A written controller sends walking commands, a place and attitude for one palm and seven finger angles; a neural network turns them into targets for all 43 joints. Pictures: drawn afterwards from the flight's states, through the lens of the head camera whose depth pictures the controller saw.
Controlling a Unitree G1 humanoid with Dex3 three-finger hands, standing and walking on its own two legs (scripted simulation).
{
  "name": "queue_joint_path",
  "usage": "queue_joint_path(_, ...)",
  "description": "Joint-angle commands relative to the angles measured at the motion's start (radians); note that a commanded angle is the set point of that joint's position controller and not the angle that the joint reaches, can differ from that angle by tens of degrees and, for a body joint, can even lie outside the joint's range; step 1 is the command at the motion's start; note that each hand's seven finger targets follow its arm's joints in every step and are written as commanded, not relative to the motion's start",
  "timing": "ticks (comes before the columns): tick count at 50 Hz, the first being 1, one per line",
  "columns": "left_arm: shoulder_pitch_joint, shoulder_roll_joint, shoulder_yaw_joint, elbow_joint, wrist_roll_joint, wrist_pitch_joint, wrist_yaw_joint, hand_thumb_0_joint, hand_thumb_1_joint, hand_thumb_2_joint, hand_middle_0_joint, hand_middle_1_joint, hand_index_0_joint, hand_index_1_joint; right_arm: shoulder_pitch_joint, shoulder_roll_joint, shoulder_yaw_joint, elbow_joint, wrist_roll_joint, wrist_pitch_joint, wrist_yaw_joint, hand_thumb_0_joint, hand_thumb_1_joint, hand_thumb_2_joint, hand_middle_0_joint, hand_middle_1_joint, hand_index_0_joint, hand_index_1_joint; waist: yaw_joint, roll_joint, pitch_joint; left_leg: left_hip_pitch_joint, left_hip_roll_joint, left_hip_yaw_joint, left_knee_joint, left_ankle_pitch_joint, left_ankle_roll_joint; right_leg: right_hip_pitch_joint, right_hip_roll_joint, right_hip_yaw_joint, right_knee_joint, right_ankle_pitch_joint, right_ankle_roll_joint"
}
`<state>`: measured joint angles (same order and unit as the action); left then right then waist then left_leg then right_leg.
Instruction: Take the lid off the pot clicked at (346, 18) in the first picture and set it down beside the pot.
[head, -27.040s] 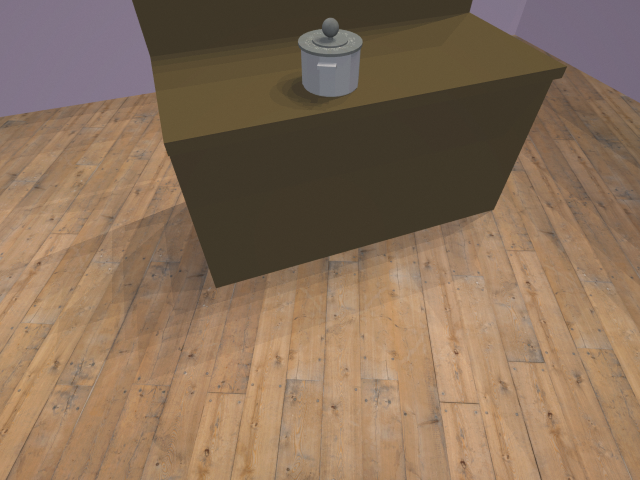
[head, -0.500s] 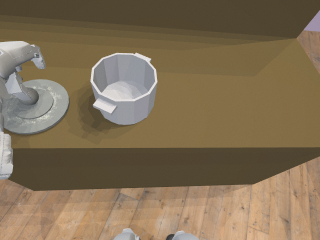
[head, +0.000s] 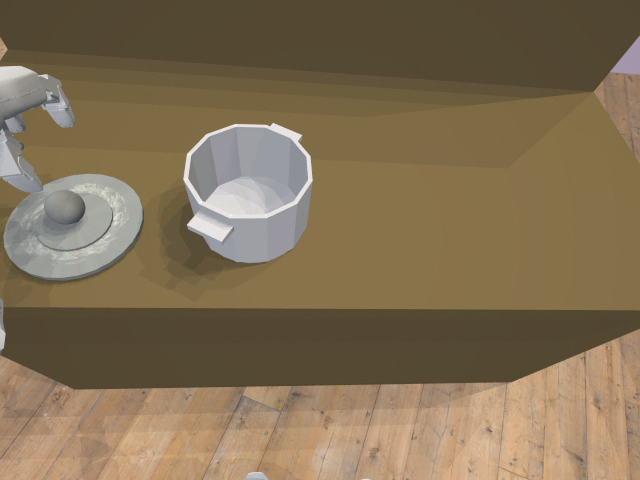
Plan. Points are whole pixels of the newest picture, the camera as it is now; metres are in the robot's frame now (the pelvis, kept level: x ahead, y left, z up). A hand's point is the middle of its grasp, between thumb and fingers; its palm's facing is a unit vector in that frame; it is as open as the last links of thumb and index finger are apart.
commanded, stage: raise the empty hand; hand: left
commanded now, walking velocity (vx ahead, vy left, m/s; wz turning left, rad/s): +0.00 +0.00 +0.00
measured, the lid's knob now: (65, 207) +0.49 +0.33 -0.02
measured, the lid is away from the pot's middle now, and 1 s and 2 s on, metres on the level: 0.26 0.26 0.26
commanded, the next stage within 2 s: draw the hand back to the body in 0.28 s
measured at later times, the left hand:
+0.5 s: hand (15, 128) +0.48 +0.31 +0.14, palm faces -0.41 -0.10 -0.91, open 11.0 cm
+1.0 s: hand (45, 141) +0.44 +0.27 +0.16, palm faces +0.08 -0.79 -0.61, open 11.0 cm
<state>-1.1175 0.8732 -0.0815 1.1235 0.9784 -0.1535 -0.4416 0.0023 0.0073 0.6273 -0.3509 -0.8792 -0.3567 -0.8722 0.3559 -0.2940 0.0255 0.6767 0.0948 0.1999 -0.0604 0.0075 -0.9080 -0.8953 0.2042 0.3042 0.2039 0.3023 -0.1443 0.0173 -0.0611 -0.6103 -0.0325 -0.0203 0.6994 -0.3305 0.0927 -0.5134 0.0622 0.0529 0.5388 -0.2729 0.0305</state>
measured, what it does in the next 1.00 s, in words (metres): stands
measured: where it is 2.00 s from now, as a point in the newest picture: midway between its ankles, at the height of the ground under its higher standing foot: outside the picture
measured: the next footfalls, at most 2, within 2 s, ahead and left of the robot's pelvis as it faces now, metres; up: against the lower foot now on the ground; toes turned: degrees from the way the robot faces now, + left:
none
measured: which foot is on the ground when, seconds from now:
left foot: down 0.00-1.00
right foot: down 0.00-1.00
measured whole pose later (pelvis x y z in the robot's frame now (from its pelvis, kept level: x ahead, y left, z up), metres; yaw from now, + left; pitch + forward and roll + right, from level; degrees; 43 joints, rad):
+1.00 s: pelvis +0.00 +0.00 +0.02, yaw +2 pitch +6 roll -2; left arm -0.75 0.62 0.13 0.78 0.23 -0.10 -0.16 0.00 0.00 0.63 -0.35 -0.88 -0.36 -0.87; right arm 0.29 -0.27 0.03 0.59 0.08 0.17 -0.03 0.01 -0.91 -0.90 0.20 0.30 0.20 0.30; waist -0.04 0.02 0.00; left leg -0.35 -0.07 -0.02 0.51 -0.26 0.09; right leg -0.27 0.02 0.05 0.41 -0.24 0.00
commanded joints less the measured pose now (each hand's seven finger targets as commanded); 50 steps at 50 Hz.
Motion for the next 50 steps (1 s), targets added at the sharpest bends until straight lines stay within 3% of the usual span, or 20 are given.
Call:
queue_joint_path(1,-0.468,0.28,0.077,-0.164,-0.024,0.0,0.026,0.0,-0.001,0.624,-0.34,-0.876,-0.34,-0.876,0.106,-0.194,-0.061,-0.05,0.003,-0.015,-0.018,0.0,-0.9,-0.9,0.2,0.3,0.2,0.3,-0.002,0.139,-0.4,0.467,0.029,-0.027,-0.05,0.493,-0.023,-0.011,0.047,-0.082,-0.044,0.249,-0.057)
queue_joint_path(2,-0.473,0.245,0.042,-0.145,-0.028,0.007,0.02,0.0,-0.001,0.624,-0.34,-0.876,-0.34,-0.876,0.098,-0.194,-0.059,-0.047,0.008,-0.015,-0.019,0.0,-0.9,-0.9,0.2,0.3,0.2,0.3,-0.01,0.125,-0.356,0.44,0.029,-0.024,-0.063,0.433,-0.023,-0.023,0.045,-0.087,-0.049,0.224,-0.058)
queue_joint_path(6,-0.552,0.259,0.052,-0.25,-0.016,0.006,0.017,0.0,-0.001,0.624,-0.34,-0.876,-0.34,-0.876,0.1,-0.194,-0.069,-0.048,0.001,-0.013,-0.014,0.0,-0.9,-0.9,0.2,0.3,0.2,0.3,-0.002,0.184,-0.432,0.546,0.036,-0.049,-0.067,0.522,-0.033,-0.027,0.048,-0.089,-0.058,0.223,-0.061)
queue_joint_path(10,-0.56,0.208,0.02,-0.209,-0.032,0.017,0.004,0.0,-0.001,0.624,-0.34,-0.876,-0.34,-0.876,0.098,-0.192,-0.069,-0.034,0.0,-0.018,-0.007,0.0,-0.9,-0.9,0.2,0.3,0.2,0.3,-0.008,0.186,-0.399,0.559,0.041,-0.053,-0.074,0.568,-0.037,-0.042,0.048,-0.093,-0.063,0.231,-0.059)
queue_joint_path(13,-0.498,0.195,0.017,-0.128,-0.027,0.022,0.005,0.0,-0.001,0.624,-0.34,-0.876,-0.34,-0.876,0.094,-0.195,-0.062,-0.037,0.007,-0.023,-0.003,0.0,-0.9,-0.9,0.2,0.3,0.2,0.3,0.0,0.122,-0.345,0.497,0.04,-0.048,-0.087,0.514,-0.036,-0.042,0.045,-0.097,-0.062,0.213,-0.061)
queue_joint_path(15,-0.573,0.17,-0.007,-0.206,-0.016,0.028,0.008,0.0,-0.001,0.624,-0.34,-0.876,-0.34,-0.876,0.092,-0.193,-0.072,-0.037,-0.002,-0.015,0.005,0.0,-0.9,-0.9,0.2,0.3,0.2,0.3,-0.003,0.167,-0.397,0.548,0.041,-0.057,-0.086,0.54,-0.044,-0.041,0.048,-0.095,-0.063,0.213,-0.063)
queue_joint_path(18,-0.536,0.235,0.059,-0.195,-0.01,0.015,0.014,0.0,-0.001,0.624,-0.34,-0.876,-0.34,-0.876,0.094,-0.19,-0.071,-0.053,-0.007,-0.02,0.002,0.0,-0.9,-0.9,0.2,0.3,0.2,0.3,0.009,0.139,-0.433,0.555,0.035,-0.061,-0.078,0.596,-0.043,-0.019,0.05,-0.092,-0.062,0.242,-0.063)
queue_joint_path(20,-0.506,0.22,0.041,-0.127,-0.02,0.029,0.011,0.0,-0.001,0.624,-0.34,-0.876,-0.34,-0.876,0.092,-0.193,-0.065,-0.047,0.001,-0.017,0.001,0.0,-0.9,-0.9,0.2,0.3,0.2,0.3,0.001,0.079,-0.364,0.475,0.03,-0.047,-0.092,0.489,-0.031,-0.006,0.045,-0.091,-0.067,0.226,-0.057)
queue_joint_path(21,-0.504,0.198,0.023,-0.136,-0.021,0.036,0.014,0.0,-0.001,0.624,-0.34,-0.876,-0.34,-0.876,0.088,-0.193,-0.066,-0.05,0.002,-0.018,0.005,0.0,-0.9,-0.9,0.2,0.3,0.2,0.3,0.004,0.111,-0.356,0.475,0.031,-0.044,-0.1,0.474,-0.033,-0.006,0.044,-0.093,-0.064,0.214,-0.062)
queue_joint_path(24,-0.505,0.259,0.087,-0.272,0.001,0.017,0.026,0.0,-0.001,0.624,-0.34,-0.876,-0.34,-0.876,0.076,-0.184,-0.075,-0.08,-0.009,-0.009,0.01,0.0,-0.9,-0.9,0.2,0.3,0.2,0.3,0.026,0.182,-0.47,0.582,0.03,-0.065,-0.082,0.625,-0.048,0.014,0.046,-0.09,-0.059,0.251,-0.065)
queue_joint_path(28,-0.374,0.259,0.112,-0.216,-0.032,0.021,0.019,0.0,-0.001,0.624,-0.34,-0.876,-0.34,-0.876,0.054,-0.184,-0.068,-0.101,-0.001,-0.008,0.015,0.0,-0.9,-0.9,0.2,0.3,0.2,0.3,0.037,0.104,-0.39,0.497,0.024,-0.048,-0.106,0.547,-0.031,0.049,0.037,-0.09,-0.072,0.253,-0.064)
queue_joint_path(33,-0.372,0.266,0.137,-0.402,-0.034,0.01,0.025,0.0,-0.001,0.624,-0.34,-0.876,-0.34,-0.876,0.02,-0.174,-0.081,-0.129,-0.008,0.004,0.021,0.0,-0.9,-0.9,0.2,0.3,0.2,0.3,0.043,0.178,-0.456,0.612,0.03,-0.068,-0.108,0.658,-0.038,0.049,0.036,-0.093,-0.085,0.262,-0.066)
queue_joint_path(36,-0.241,0.234,0.13,-0.323,-0.073,0.023,0.015,0.0,-0.001,0.624,-0.34,-0.876,-0.34,-0.876,0.004,-0.173,-0.074,-0.125,0.0,0.012,0.028,0.0,-0.9,-0.9,0.2,0.3,0.2,0.3,0.038,0.101,-0.351,0.516,0.025,-0.05,-0.128,0.536,-0.027,0.074,0.028,-0.093,-0.096,0.241,-0.061)
queue_joint_path(39,-0.27,0.235,0.132,-0.501,-0.062,0.018,0.021,0.0,-0.001,0.624,-0.34,-0.876,-0.34,-0.876,-0.033,-0.166,-0.079,-0.15,-0.005,0.022,0.036,0.0,-0.9,-0.9,0.2,0.3,0.2,0.3,0.05,0.188,-0.414,0.607,0.027,-0.072,-0.131,0.622,-0.037,0.077,0.028,-0.093,-0.098,0.244,-0.069)
queue_joint_path(43,-0.156,0.268,0.199,-0.546,-0.093,0.018,0.024,0.0,-0.001,0.624,-0.34,-0.876,-0.34,-0.876,-0.062,-0.165,-0.078,-0.167,-0.006,0.022,0.042,0.0,-0.9,-0.9,0.2,0.3,0.2,0.3,0.062,0.149,-0.414,0.61,0.025,-0.079,-0.141,0.674,-0.034,0.107,0.023,-0.091,-0.109,0.273,-0.068)
queue_joint_path(44,-0.209,-0.093,0.242,-0.52,-0.668,0.025,0.181,0.0,-0.001,0.624,-0.34,-0.876,-0.34,-0.876,0.074,-0.086,-0.071,-0.197,-0.01,-0.017,0.036,0.0,-0.9,-0.9,0.2,0.3,0.2,0.3,0.013,0.18,-0.29,0.759,0.101,-0.117,-0.182,0.534,-0.112,0.036,0.006,-0.104,-0.114,0.201,-0.091)
queue_joint_path(45,-0.118,-0.113,0.204,-0.529,-0.733,0.034,0.257,0.0,-0.001,0.624,-0.34,-0.876,-0.34,-0.876,0.027,-0.115,-0.058,-0.189,-0.01,-0.037,0.029,0.0,-0.9,-0.9,0.2,0.3,0.2,0.3,0.035,0.169,-0.248,0.792,0.13,-0.175,-0.238,0.445,-0.123,0.016,0.003,-0.087,-0.143,0.098,-0.092)
queue_joint_path(46,-0.061,-0.087,0.283,-0.522,-0.818,0.035,0.315,0.0,-0.001,0.624,-0.34,-0.876,-0.34,-0.876,0.0,-0.128,-0.059,-0.193,-0.019,-0.054,0.019,0.0,-0.9,-0.9,0.2,0.3,0.2,0.3,0.053,0.082,-0.254,0.754,0.127,-0.164,-0.259,0.363,-0.106,0.051,-0.003,-0.07,-0.165,0.079,-0.091)
queue_joint_path(48,-0.04,-0.061,0.341,-0.526,-0.903,0.035,0.392,0.0,-0.001,0.624,-0.34,-0.876,-0.34,-0.876,-0.045,-0.141,-0.047,-0.174,-0.021,-0.078,0.007,0.0,-0.9,-0.9,0.2,0.3,0.2,0.3,0.071,0.005,-0.24,0.639,0.092,-0.092,-0.265,0.292,-0.072,0.157,-0.017,-0.052,-0.182,0.173,-0.087)
queue_joint_path(50,-0.112,-0.083,0.346,-0.644,-0.945,0.017,0.437,0.0,0.021,0.631,-0.337,-0.862,-0.337,-0.862,-0.071,-0.138,-0.049,-0.166,-0.022,-0.117,0.007,0.0,-0.9,-0.9,0.2,0.3,0.2,0.3,0.068,0.047,-0.272,0.661,0.091,-0.079,-0.274,0.329,-0.077,0.192,-0.017,-0.054,-0.179,0.207,-0.083)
